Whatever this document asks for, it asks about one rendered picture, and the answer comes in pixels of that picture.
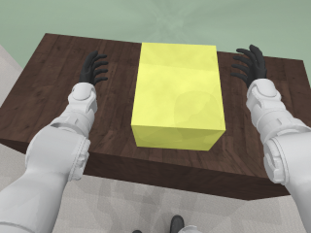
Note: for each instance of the right robot foot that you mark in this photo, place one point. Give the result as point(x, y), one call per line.
point(177, 223)

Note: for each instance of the pedestal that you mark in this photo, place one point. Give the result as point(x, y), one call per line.
point(233, 167)

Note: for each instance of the left robot hand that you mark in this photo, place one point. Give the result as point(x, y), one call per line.
point(88, 72)

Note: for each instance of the right robot hand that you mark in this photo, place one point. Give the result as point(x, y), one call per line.
point(256, 64)

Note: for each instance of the right robot forearm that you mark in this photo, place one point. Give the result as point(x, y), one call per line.
point(268, 114)

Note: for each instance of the right robot upper arm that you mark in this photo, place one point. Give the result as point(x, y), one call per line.
point(287, 160)

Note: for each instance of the carton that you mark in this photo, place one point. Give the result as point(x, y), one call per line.
point(178, 101)

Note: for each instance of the left robot forearm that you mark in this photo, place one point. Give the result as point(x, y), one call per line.
point(78, 116)

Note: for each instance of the left robot upper arm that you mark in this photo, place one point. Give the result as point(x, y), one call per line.
point(31, 203)

